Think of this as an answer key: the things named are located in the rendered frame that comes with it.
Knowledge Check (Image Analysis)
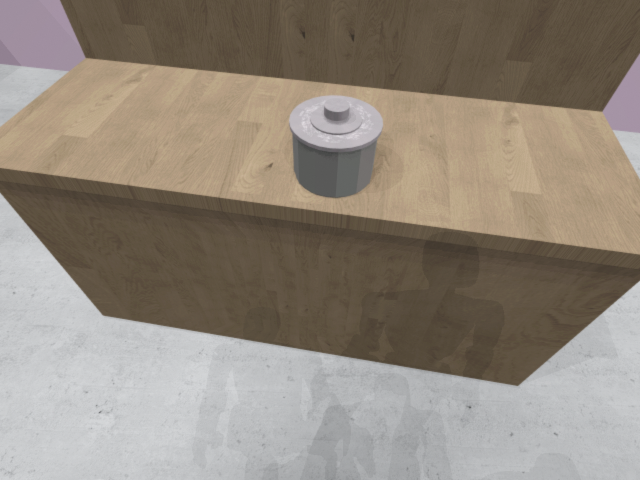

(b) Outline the lid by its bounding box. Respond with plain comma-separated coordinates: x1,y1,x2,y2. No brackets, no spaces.
289,95,383,152

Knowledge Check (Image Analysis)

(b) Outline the pot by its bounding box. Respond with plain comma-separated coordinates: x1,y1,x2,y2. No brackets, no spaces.
292,134,377,198

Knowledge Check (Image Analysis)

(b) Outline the knob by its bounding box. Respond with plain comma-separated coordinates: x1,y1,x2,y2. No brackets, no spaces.
324,98,350,121

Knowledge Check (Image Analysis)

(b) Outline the table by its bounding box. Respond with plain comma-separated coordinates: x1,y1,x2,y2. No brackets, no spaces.
0,0,640,386

